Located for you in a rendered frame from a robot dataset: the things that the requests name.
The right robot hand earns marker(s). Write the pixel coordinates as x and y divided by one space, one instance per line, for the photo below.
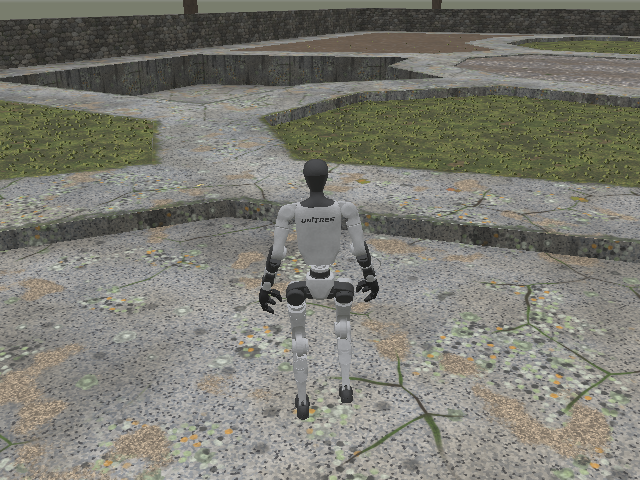
373 286

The left robot shin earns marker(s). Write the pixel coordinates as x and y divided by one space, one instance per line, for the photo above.
300 373

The left robot thigh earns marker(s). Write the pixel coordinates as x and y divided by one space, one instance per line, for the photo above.
296 304

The left robot hand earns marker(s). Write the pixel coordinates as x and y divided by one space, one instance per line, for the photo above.
264 298

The right robot upper arm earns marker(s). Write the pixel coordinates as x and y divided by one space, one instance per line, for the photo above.
349 210

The robot left forearm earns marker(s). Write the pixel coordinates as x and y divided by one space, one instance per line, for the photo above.
270 271

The left robot upper arm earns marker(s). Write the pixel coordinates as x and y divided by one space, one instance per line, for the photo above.
285 214

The robot right forearm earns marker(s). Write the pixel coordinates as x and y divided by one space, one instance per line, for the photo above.
366 265

